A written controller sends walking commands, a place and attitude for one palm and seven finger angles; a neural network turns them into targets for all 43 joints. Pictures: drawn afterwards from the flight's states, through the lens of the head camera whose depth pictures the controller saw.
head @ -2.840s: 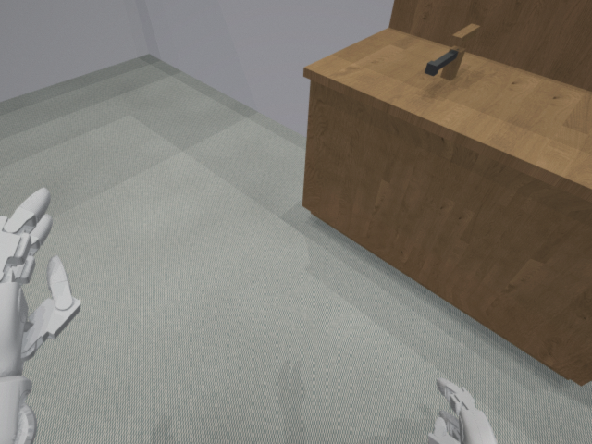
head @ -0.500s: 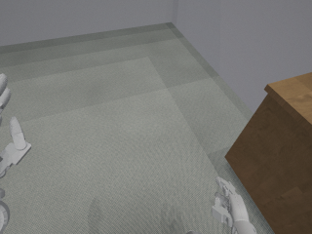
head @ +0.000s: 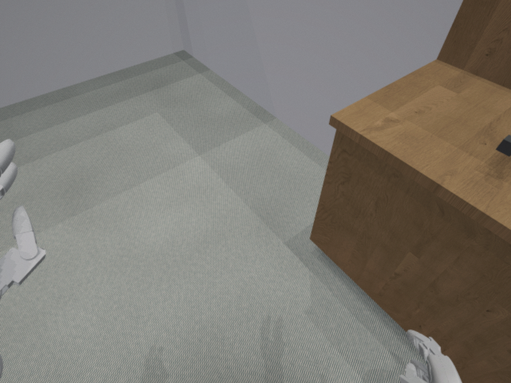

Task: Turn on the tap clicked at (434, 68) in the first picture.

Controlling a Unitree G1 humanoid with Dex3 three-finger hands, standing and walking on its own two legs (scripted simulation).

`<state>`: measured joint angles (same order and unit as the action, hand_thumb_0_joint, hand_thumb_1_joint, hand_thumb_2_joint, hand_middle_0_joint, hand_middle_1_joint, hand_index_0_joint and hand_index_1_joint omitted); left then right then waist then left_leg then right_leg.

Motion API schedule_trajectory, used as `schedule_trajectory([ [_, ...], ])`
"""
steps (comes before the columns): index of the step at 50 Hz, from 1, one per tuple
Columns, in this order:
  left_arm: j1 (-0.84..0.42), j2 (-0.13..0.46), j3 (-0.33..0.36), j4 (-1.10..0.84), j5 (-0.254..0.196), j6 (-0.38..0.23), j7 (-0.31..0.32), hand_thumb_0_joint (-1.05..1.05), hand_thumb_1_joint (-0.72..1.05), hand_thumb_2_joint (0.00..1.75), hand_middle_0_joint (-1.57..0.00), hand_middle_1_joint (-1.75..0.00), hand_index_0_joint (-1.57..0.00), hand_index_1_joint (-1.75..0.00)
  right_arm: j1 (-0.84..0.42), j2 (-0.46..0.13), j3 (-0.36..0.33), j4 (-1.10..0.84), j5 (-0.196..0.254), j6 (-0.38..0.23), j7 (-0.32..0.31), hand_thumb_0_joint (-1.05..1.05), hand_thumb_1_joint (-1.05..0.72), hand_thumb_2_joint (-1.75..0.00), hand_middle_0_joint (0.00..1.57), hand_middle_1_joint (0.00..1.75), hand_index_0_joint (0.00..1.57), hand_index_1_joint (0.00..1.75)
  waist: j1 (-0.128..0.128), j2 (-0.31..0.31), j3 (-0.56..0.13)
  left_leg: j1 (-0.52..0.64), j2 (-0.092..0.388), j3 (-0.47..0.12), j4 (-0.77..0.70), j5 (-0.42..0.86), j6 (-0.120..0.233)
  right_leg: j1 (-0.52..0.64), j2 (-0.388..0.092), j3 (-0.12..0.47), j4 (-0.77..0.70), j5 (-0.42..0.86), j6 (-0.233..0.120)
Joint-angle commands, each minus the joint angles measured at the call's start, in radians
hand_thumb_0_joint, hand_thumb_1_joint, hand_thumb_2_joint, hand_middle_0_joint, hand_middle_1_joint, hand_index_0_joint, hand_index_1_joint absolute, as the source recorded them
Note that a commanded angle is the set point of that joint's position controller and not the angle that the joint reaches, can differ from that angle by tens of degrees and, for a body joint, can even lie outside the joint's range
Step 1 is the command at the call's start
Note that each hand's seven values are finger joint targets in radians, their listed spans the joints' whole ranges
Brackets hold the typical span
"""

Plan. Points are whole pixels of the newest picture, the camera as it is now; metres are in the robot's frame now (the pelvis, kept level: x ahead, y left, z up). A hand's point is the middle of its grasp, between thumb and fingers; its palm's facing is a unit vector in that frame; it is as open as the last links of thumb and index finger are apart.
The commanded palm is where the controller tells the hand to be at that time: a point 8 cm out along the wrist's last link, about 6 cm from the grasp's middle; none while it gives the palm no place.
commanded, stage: turn to face it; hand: left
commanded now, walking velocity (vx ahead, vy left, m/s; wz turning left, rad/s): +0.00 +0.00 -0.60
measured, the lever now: (509, 145) +0.58 -0.49 +0.05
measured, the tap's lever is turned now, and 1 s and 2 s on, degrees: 0 0 0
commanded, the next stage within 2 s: take the last steps up to it in 1.98 s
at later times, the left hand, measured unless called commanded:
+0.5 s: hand (153, 271) +0.20 +0.12 +0.18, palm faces +0.09 -0.86 -0.49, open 7.4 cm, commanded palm +0.16 +0.19 +0.18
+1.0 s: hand (254, 321) +0.16 +0.01 +0.17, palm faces -0.15 -0.87 -0.48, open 7.4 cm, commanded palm +0.14 +0.09 +0.18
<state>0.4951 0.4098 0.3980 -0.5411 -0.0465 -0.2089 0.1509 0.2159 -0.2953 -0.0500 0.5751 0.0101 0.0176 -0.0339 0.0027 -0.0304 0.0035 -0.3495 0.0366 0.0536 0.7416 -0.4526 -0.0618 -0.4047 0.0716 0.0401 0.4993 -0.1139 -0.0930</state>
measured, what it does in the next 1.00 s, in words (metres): walks backwards, turning right: left foot, then right foot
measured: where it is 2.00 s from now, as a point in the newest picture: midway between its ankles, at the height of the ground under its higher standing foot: outside the picture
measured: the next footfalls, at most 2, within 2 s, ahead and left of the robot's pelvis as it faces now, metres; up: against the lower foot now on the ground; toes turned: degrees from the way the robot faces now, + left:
left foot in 0.06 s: +0.03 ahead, +0.16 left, +0.00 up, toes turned +3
right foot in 0.30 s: +0.02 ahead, -0.13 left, +0.00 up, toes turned -18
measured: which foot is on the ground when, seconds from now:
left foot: up 0.00-0.04, down 0.06-0.32, up 0.34-0.62, down 0.64-0.90, up 0.92-1.00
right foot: down 0.00-0.08, up 0.10-0.28, down 0.30-0.66, up 0.68-0.86, down 0.88-1.00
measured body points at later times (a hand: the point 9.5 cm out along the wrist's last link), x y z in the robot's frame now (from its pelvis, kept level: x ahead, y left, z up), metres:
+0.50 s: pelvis -0.07 -0.03 -0.01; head -0.04 -0.06 +0.44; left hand +0.19 +0.17 +0.20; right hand +0.01 -0.29 -0.12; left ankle -0.04 +0.12 -0.68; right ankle -0.02 -0.12 -0.73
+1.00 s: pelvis -0.16 -0.04 -0.01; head -0.14 -0.09 +0.43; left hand +0.16 +0.06 +0.20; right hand -0.13 -0.31 -0.12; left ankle -0.07 +0.10 -0.68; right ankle -0.14 -0.13 -0.73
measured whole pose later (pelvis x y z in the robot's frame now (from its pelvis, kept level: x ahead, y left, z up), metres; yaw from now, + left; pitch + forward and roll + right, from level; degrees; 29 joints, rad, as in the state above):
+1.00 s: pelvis -0.16 -0.04 -0.01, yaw -35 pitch -2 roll +1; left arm 0.42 0.37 0.36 -0.51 -0.04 -0.20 0.14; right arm 0.17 -0.19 0.02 0.55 0.02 0.00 0.00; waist 0.02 0.05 0.13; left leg -0.43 0.12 0.04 1.04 -0.47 -0.08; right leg -0.38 0.05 -0.06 0.66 -0.26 -0.09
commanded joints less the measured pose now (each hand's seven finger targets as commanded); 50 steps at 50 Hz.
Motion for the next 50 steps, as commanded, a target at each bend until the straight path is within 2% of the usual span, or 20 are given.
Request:
schedule_trajectory([
  [1, -0.057, 0.132, 0.089, -0.154, 0.005, -0.039, 0.015, 0.00, 0.90, 0.90, -0.20, -0.30, -0.20, -0.30, -0.072, -0.036, 0.000, -0.176, 0.005, -0.031, 0.003, 0.00, -0.90, -0.90, 0.20, 0.30, 0.20, 0.30, 0.015, -0.048, -0.160, 0.184, 0.025, 0.010, -0.301, 0.072, 0.034, 0.058, -0.220, 0.317, -0.171, -0.182, 0.006],
  [4, -0.099, 0.149, 0.109, -0.181, 0.018, -0.052, 0.003, 0.00, 0.90, 0.90, -0.20, -0.30, -0.20, -0.30, -0.098, -0.055, -0.006, -0.198, 0.003, -0.032, -0.012, 0.00, -0.90, -0.90, 0.20, 0.30, 0.20, 0.30, 0.030, 0.309, -0.074, 0.181, 0.366, -0.245, -0.493, 0.113, 0.186, -0.138, -0.023, 0.079, 0.296, -0.331, 0.111],
  [5, -0.114, 0.145, 0.100, -0.182, 0.032, -0.049, 0.000, 0.00, 0.90, 0.90, -0.20, -0.30, -0.20, -0.30, -0.106, -0.029, -0.004, -0.200, 0.003, -0.038, -0.010, 0.00, -0.90, -0.90, 0.20, 0.30, 0.20, 0.30, 0.032, 0.324, -0.051, 0.023, 0.430, -0.246, -0.525, 0.082, 0.221, -0.082, -0.035, 0.010, 0.544, -0.352, 0.129],
  [8, -0.196, 0.109, 0.040, -0.217, 0.038, -0.047, -0.011, 0.00, 0.90, 0.90, -0.20, -0.30, -0.20, -0.30, -0.084, -0.033, -0.007, -0.185, 0.011, -0.062, 0.006, 0.00, -0.90, -0.90, 0.20, 0.30, 0.20, 0.30, 0.027, 0.262, 0.027, 0.041, 0.364, -0.008, -0.417, 0.309, 0.169, -0.102, -0.093, -0.064, 0.488, -0.333, 0.147],
  [14, -0.210, 0.114, 0.037, -0.145, 0.036, -0.029, -0.006, 0.00, 0.90, 0.90, -0.20, -0.30, -0.20, -0.30, -0.037, -0.054, -0.006, -0.173, 0.007, -0.107, 0.023, 0.00, -0.90, -0.90, 0.20, 0.30, 0.20, 0.30, 0.010, 0.231, -0.026, 0.032, 0.303, 0.074, -0.163, 0.419, 0.068, 0.208, -0.061, -0.169, 0.042, -0.160, 0.133],
  [15, -0.213, 0.138, 0.063, -0.135, 0.038, -0.034, -0.003, 0.00, 0.90, 0.90, -0.20, -0.30, -0.20, -0.30, -0.031, -0.043, -0.005, -0.172, 0.010, -0.107, 0.027, 0.00, -0.90, -0.90, 0.20, 0.30, 0.20, 0.30, 0.011, 0.128, -0.055, -0.004, 0.255, 0.104, -0.029, 0.349, 0.041, 0.271, -0.123, -0.083, -0.024, -0.036, 0.093],
  [16, -0.193, 0.188, 0.108, -0.130, 0.037, -0.044, 0.009, 0.00, 0.90, 0.90, -0.20, -0.30, -0.20, -0.30, -0.044, -0.007, 0.005, -0.184, 0.012, -0.103, 0.024, 0.00, -0.90, -0.90, 0.20, 0.30, 0.20, 0.30, 0.017, -0.112, -0.081, -0.140, 0.133, 0.143, 0.177, 0.100, -0.006, 0.356, -0.277, 0.176, -0.058, 0.329, 0.001],
  [17, -0.139, 0.194, 0.145, -0.108, 0.009, -0.032, 0.014, 0.00, 0.90, 0.90, -0.20, -0.30, -0.20, -0.30, -0.078, -0.006, -0.002, -0.200, 0.016, -0.097, 0.021, 0.00, -0.90, -0.90, 0.20, 0.30, 0.20, 0.30, 0.043, -0.282, -0.139, -0.209, 0.048, 0.042, 0.355, -0.154, -0.022, 0.316, -0.386, 0.420, -0.136, 0.374, -0.062],
  [18, -0.081, 0.198, 0.156, -0.128, 0.001, -0.023, 0.015, 0.00, 0.90, 0.90, -0.20, -0.30, -0.20, -0.30, -0.108, -0.012, -0.006, -0.192, 0.013, -0.079, 0.022, 0.00, -0.90, -0.90, 0.20, 0.30, 0.20, 0.30, 0.047, -0.194, -0.147, -0.203, 0.069, -0.057, 0.432, -0.142, -0.019, 0.269, -0.405, 0.465, -0.164, 0.193, -0.077],
  [20, -0.010, 0.179, 0.155, -0.216, -0.009, -0.039, 0.019, 0.00, 0.90, 0.90, -0.20, -0.30, -0.20, -0.30, -0.099, 0.020, 0.034, -0.176, 0.001, -0.044, 0.029, 0.00, -0.90, -0.90, 0.20, 0.30, 0.20, 0.30, 0.021, -0.077, -0.181, -0.228, 0.079, -0.082, 0.430, -0.039, -0.022, 0.320, -0.361, 0.330, -0.115, 0.103, -0.099],
  [30, -0.032, 0.140, 0.108, -0.189, -0.002, -0.032, 0.018, 0.00, 0.90, 0.90, -0.20, -0.30, -0.20, -0.30, -0.083, -0.013, 0.018, -0.170, -0.001, -0.014, 0.002, 0.00, -0.90, -0.90, 0.20, 0.30, 0.20, 0.30, 0.015, -0.064, -0.165, 0.164, 0.014, 0.015, -0.235, 0.057, 0.020, 0.069, -0.240, 0.313, -0.175, -0.200, -0.018],
  [32, -0.087, 0.142, 0.095, -0.199, 0.001, -0.042, 0.009, 0.00, 0.90, 0.90, -0.20, -0.30, -0.20, -0.30, -0.076, -0.046, 0.002, -0.185, -0.004, -0.017, -0.008, 0.00, -0.90, -0.90, 0.20, 0.30, 0.20, 0.30, 0.004, 0.039, -0.097, 0.243, 0.138, -0.089, -0.409, 0.010, 0.089, -0.068, -0.140, 0.258, -0.048, -0.283, 0.053],
  [34, -0.110, 0.156, 0.112, -0.207, 0.025, -0.047, 0.007, 0.00, 0.90, 0.90, -0.20, -0.30, -0.20, -0.30, -0.114, -0.034, 0.004, -0.191, 0.001, -0.024, -0.017, 0.00, -0.90, -0.90, 0.20, 0.30, 0.20, 0.30, 0.024, 0.362, -0.058, 0.127, 0.416, -0.276, -0.527, 0.055, 0.214, -0.136, -0.032, 0.018, 0.459, -0.363, 0.121],
  [38, -0.167, 0.094, 0.025, -0.223, 0.032, -0.047, -0.005, 0.00, 0.90, 0.90, -0.20, -0.30, -0.20, -0.30, -0.084, -0.036, -0.008, -0.192, 0.021, -0.061, 0.007, 0.00, -0.90, -0.90, 0.20, 0.30, 0.20, 0.30, 0.023, 0.278, 0.036, 0.054, 0.340, 0.014, -0.410, 0.279, 0.158, -0.090, -0.094, -0.082, 0.450, -0.350, 0.145],
  [42, -0.171, 0.111, 0.032, -0.193, 0.030, -0.043, 0.003, 0.00, 0.90, 0.90, -0.20, -0.30, -0.20, -0.30, -0.034, -0.057, -0.013, -0.184, 0.012, -0.103, 0.021, 0.00, -0.90, -0.90, 0.20, 0.30, 0.20, 0.30, 0.010, 0.264, -0.034, 0.101, 0.308, 0.063, -0.225, 0.449, 0.088, 0.131, -0.055, -0.171, 0.100, -0.237, 0.141],
  [44, -0.175, 0.141, 0.062, -0.163, 0.031, -0.043, 0.007, 0.00, 0.90, 0.90, -0.20, -0.30, -0.20, -0.30, -0.033, -0.036, -0.006, -0.192, 0.017, -0.111, 0.024, 0.00, -0.90, -0.90, 0.20, 0.30, 0.20, 0.30, 0.010, 0.081, -0.059, 0.011, 0.218, 0.101, -0.010, 0.281, 0.035, 0.254, -0.139, -0.030, -0.059, 0.004, 0.079],
  [45, -0.153, 0.213, 0.129, -0.148, 0.027, -0.051, 0.021, 0.00, 0.90, 0.90, -0.20, -0.30, -0.20, -0.30, -0.055, -0.005, 0.007, -0.206, 0.012, -0.108, 0.019, 0.00, -0.90, -0.90, 0.20, 0.30, 0.20, 0.30, 0.020, -0.160, -0.078, -0.170, 0.090, 0.123, 0.190, -0.033, -0.011, 0.345, -0.309, 0.274, -0.090, 0.360, -0.024],
  [46, -0.117, 0.206, 0.149, -0.141, -0.003, -0.037, 0.023, 0.00, 0.90, 0.90, -0.20, -0.30, -0.20, -0.30, -0.094, -0.010, -0.007, -0.216, 0.019, -0.099, 0.016, 0.00, -0.90, -0.90, 0.20, 0.30, 0.20, 0.30, 0.044, -0.257, -0.130, -0.197, 0.043, 0.000, 0.359, -0.139, -0.016, 0.285, -0.377, 0.457, -0.158, 0.336, -0.056],
  [48, -0.022, 0.192, 0.161, -0.171, -0.013, -0.039, 0.024, 0.00, 0.90, 0.90, -0.20, -0.30, -0.20, -0.30, -0.101, 0.014, 0.018, -0.192, 0.003, -0.061, 0.021, 0.00, -0.90, -0.90, 0.20, 0.30, 0.20, 0.30, 0.026, -0.064, -0.163, -0.251, 0.070, -0.104, 0.453, -0.041, -0.023, 0.341, -0.362, 0.431, -0.114, 0.211, -0.100],
  [50, 0.002, 0.163, 0.142, -0.202, -0.017, -0.050, 0.023, 0.00, 0.90, 0.90, -0.20, -0.30, -0.20, -0.30, -0.101, 0.024, 0.031, -0.182, 0.002, -0.028, 0.022, 0.00, -0.90, -0.90, 0.20, 0.30, 0.20, 0.30, 0.012, -0.044, -0.180, -0.216, 0.063, -0.085, 0.394, 0.020, -0.028, 0.334, -0.310, 0.308, -0.123, 0.161, -0.085],
])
